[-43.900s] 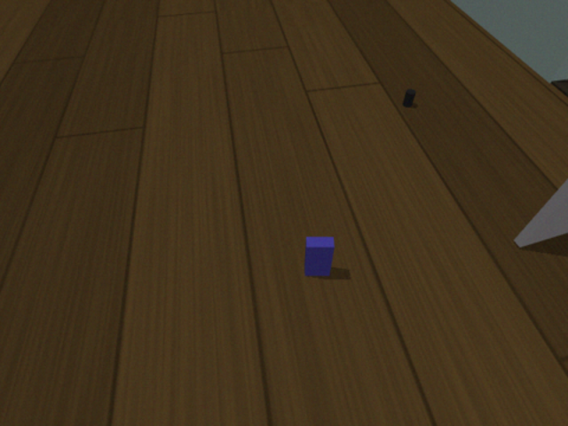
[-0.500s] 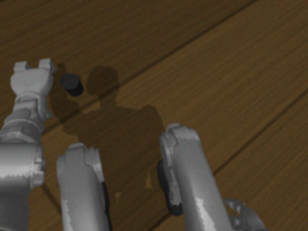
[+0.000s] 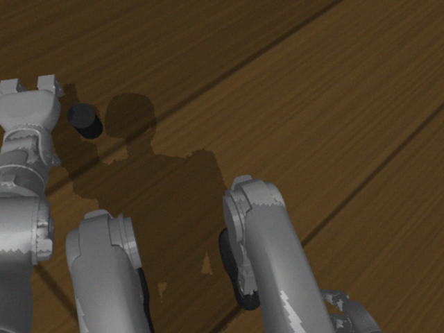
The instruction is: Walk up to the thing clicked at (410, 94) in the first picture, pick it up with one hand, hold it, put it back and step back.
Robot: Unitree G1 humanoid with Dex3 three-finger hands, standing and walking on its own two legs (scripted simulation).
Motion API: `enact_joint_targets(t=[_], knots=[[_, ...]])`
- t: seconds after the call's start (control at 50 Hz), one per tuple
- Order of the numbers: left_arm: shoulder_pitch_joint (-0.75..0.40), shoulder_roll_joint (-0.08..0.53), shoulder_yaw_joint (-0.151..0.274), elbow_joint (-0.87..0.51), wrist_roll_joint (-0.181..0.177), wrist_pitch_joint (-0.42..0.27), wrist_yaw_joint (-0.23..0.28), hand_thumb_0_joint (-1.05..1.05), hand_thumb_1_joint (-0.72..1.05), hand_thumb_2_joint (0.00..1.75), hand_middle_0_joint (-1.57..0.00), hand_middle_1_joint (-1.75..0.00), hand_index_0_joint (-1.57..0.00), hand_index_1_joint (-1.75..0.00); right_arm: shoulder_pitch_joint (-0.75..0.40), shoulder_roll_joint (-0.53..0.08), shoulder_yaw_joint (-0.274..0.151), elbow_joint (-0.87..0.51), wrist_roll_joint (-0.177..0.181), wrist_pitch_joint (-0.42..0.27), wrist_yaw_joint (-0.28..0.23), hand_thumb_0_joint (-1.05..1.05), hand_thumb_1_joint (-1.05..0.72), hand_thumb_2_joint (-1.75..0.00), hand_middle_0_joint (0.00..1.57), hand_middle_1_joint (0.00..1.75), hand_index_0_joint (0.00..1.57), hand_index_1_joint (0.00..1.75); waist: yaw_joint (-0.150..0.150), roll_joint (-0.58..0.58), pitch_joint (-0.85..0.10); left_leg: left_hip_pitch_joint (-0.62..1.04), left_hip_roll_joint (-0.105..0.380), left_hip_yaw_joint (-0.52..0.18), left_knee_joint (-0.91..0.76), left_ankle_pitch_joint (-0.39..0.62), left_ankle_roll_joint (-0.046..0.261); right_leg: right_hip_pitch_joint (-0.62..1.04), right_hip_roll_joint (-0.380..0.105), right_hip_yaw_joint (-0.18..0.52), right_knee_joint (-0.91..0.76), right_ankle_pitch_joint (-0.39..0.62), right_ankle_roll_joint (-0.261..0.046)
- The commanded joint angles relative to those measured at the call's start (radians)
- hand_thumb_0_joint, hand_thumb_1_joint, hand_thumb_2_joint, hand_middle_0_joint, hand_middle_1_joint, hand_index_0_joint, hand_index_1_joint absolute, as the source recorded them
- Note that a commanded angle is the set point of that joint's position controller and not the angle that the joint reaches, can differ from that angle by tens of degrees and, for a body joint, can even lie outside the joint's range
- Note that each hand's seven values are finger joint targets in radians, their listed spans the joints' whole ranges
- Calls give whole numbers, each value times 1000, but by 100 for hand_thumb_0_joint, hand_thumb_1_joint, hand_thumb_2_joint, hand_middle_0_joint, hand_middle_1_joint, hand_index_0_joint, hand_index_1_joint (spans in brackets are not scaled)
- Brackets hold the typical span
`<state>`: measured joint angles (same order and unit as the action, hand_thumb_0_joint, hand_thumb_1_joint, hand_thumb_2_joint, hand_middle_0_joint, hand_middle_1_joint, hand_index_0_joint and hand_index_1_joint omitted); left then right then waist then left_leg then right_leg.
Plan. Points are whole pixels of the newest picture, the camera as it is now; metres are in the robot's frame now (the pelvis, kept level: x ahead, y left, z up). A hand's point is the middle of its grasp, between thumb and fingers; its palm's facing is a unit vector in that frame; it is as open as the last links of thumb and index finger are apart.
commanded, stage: rise first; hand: left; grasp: from above
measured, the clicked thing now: (86, 122) +0.53 +0.18 -0.29
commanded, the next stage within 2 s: withdraw in 1.44 s
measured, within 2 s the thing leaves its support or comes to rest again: neither
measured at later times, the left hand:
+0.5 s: hand (42, 123) +0.50 +0.23 -0.18, palm faces -0.44 -0.05 -0.90, open 13.9 cm
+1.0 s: hand (41, 122) +0.50 +0.23 -0.16, palm faces -0.45 -0.04 -0.89, open 13.8 cm
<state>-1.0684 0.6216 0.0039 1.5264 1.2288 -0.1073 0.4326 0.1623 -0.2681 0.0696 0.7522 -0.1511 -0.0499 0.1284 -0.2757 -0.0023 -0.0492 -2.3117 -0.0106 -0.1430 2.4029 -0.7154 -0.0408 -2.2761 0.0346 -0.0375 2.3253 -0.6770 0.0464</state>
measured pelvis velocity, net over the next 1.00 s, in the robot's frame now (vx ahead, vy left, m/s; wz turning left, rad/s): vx -0.01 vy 0.00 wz -0.01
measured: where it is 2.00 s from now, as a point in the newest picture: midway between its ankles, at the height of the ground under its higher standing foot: (193, 300)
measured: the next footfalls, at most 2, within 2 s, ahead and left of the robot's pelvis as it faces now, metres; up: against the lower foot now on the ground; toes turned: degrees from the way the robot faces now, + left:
none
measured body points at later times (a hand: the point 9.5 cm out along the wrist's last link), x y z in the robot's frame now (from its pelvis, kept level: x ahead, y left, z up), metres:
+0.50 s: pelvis +0.00 +0.00 -0.01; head +0.25 +0.06 +0.36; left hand +0.52 +0.23 -0.12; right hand +0.02 -0.27 -0.10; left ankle +0.07 +0.13 -0.30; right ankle +0.10 -0.13 -0.30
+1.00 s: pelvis -0.01 +0.00 +0.00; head +0.24 +0.06 +0.37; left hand +0.51 +0.23 -0.11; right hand +0.02 -0.27 -0.10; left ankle +0.07 +0.13 -0.30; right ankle +0.10 -0.13 -0.30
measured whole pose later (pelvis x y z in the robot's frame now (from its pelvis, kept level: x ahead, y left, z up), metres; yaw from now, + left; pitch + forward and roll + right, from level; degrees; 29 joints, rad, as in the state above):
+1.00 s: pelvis -0.01 +0.00 +0.00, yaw -1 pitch +34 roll -7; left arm -1.11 0.66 -0.02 1.52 1.22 -0.10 0.37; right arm 0.19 -0.28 0.11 0.71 -0.14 -0.03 0.13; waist -0.30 0.00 -0.04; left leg -2.31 -0.01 -0.15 2.40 -0.70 -0.03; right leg -2.26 0.04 -0.05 2.31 -0.66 0.05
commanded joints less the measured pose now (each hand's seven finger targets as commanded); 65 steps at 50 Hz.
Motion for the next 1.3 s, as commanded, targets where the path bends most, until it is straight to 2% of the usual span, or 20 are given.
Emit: enact_joint_targets(t=[0.0, 0.08, 0.14, 0.16, 0.24, 0.3, 0.36, 0.42, 0.46, 0.52, 0.58, 0.64, 0.7, 0.74, 0.78, 1.06, 1.1, 1.2, 1.22, 1.28], knots=[[-367, 202, 19, -153, -2, -2, 39, 0, -50, 97, -8, -103, -9, -102, 234, -242, -66, -2, 2, 2, -8, 0, -90, -90, 20, 30, 20, 30, -30, 269, -716, 462, -7, 115, -231, 215, 72, 415, 14, -114, -233, 254, -78], [-367, 183, 3, -123, -5, 6, 32, 0, -50, 96, -8, -104, -9, -102, 231, -244, -63, -5, -1, -1, -2, 0, -91, -90, 20, 30, 20, 30, -48, 269, -672, 449, -4, 111, -228, 203, 71, 395, 17, -119, -229, 245, -81], [-379, 208, 14, -142, -5, 7, 29, 0, -50, 97, -8, -104, -9, -102, 237, -251, -59, -9, 1, 2, -4, 0, -91, -90, 20, 30, 20, 30, -39, 295, -706, 468, -4, 110, -228, 228, 68, 408, 15, -120, -223, 264, -81], [-362, 176, -6, -113, -9, 10, 24, 0, -51, 96, -7, -105, -9, -103, 231, -243, -57, -9, -2, 1, 0, 0, -91, -90, 20, 30, 20, 30, -48, 284, -684, 454, -3, 112, -222, 220, 70, 412, 19, -118, -225, 264, -79], [-400, 231, 13, -131, -6, 4, 21, 0, -51, 97, -7, -104, -9, -103, 239, -254, -49, -13, 0, 6, -4, 0, -91, -90, 20, 30, 20, 30, -52, 266, -702, 424, -5, 109, -209, 207, 76, 426, 18, -116, -230, 253, -74], [-402, 232, 10, -119, -2, 6, 21, 0, -51, 97, -7, -105, -9, -103, 231, -255, -44, -15, 2, 6, -6, 0, -91, -90, 20, 30, 20, 30, -48, 289, -681, 444, -5, 104, -222, 203, 70, 393, 20, -124, -221, 244, -80], [-410, 232, 2, -92, 3, 7, 12, 0, -51, 96, -7, -106, -9, -104, 229, -259, -39, -22, -1, 2, -4, 0, -91, -90, 20, 30, 20, 30, -66, 289, -638, 430, -4, 100, -221, 178, 70, 370, 22, -129, -219, 220, -83], [-407, 266, 21, -129, 2, 2, 10, 0, -52, 97, -7, -105, -9, -103, 231, -259, -36, -30, 1, 7, -6, 0, -91, -90, 20, 30, 20, 30, -47, 312, -693, 445, -8, 102, -224, 189, 69, 394, 19, -124, -220, 225, -82], [-410, 228, -4, -143, 1, 4, 5, 0, -52, 98, -7, -106, -8, -104, 230, -258, -36, -25, 2, 7, -6, 0, -91, -90, 20, 30, 20, 30, -54, 329, -691, 474, -4, 99, -230, 199, 63, 375, 22, -132, -215, 234, -85], [-410, 228, -1, -149, 3, 7, -1, 0, -49, 95, -8, -106, -10, -104, 248, -263, -36, -32, 3, 9, -4, 0, -91, -90, 20, 30, 20, 30, -67, 339, -681, 479, -5, 96, -237, 217, 61, 376, 16, -138, -212, 251, -85], [-391, 237, 5, -146, -1, 17, -7, 0, -50, 96, -7, -105, -9, -104, 255, -268, -40, -32, 8, 13, -2, 0, -91, -90, 20, 30, 20, 30, -59, 333, -687, 496, -3, 96, -230, 253, 61, 385, 17, -137, -213, 286, -83], [-415, 242, 1, -173, -17, 15, -15, 0, -50, 96, -7, -107, -9, -104, 251, -264, -41, -31, 12, 20, -4, 0, -91, -90, 20, 30, 20, 30, -53, 328, -697, 467, -5, 99, -237, 223, 65, 389, 19, -130, -220, 260, -84], [-393, 207, -21, -150, -15, 16, -28, 0, -51, 96, -7, -107, -9, -105, 254, -255, -40, -33, 10, 20, -3, 0, -91, -90, 20, 30, 20, 30, -63, 312, -676, 469, -2, 101, -232, 226, 65, 408, 22, -128, -230, 265, -82], [-413, 254, 5, -173, -16, 12, -27, 0, -50, 96, -8, -106, -10, -104, 261, -264, -38, -34, 14, 23, -5, 0, -91, -90, 20, 30, 20, 30, -54, 298, -687, 454, -6, 100, -237, 225, 68, 412, 19, -128, -231, 261, -81], [-399, 218, -12, -162, -24, 10, -35, 0, -50, 95, -8, -106, -10, -104, 254, -256, -39, -36, 11, 21, -4, 0, -91, -90, 20, 30, 20, 30, -60, 283, -661, 440, -4, 103, -235, 200, 70, 414, 22, -123, -243, 240, -78], [-393, 230, -3, -151, -8, 3, -13, 0, -52, 95, -8, -106, -9, -104, 242, -255, -35, -40, 14, 20, -14, 0, -91, -90, 20, 30, 20, 30, -43, 302, -675, 445, -12, 105, -264, 164, 66, 383, 20, -123, -247, 193, -85], [-406, 214, -14, -160, -9, 4, -14, 0, -52, 95, -8, -106, -9, -104, 241, -254, -38, -40, 14, 16, -14, 0, -91, -90, 20, 30, 20, 30, -54, 299, -669, 462, -8, 103, -257, 178, 66, 378, 21, -125, -245, 212, -85], [-395, 210, -12, -163, -8, 12, -7, 0, -52, 95, -8, -105, -10, -103, 249, -253, -41, -34, 15, 15, -13, 0, -91, -90, 20, 30, 20, 30, -47, 312, -699, 482, -8, 106, -261, 205, 63, 394, 18, -124, -241, 237, -86], [-385, 183, -23, -143, -19, 15, -8, 0, -52, 93, -8, -105, -10, -103, 242, -251, -41, -34, 15, 13, -13, 0, -91, -90, 20, 30, 20, 30, -53, 306, -678, 475, -6, 105, -254, 200, 64, 377, 18, -124, -240, 236, -84], [-404, 186, -25, -129, -19, 11, -12, 0, -51, 95, -8, -105, -10, -103, 253, -255, -41, -29, 12, 10, -11, 0, -91, -90, 20, 30, 20, 30, -63, 293, -645, 447, -8, 101, -259, 177, 65, 366, 16, -126, -245, 213, -85]])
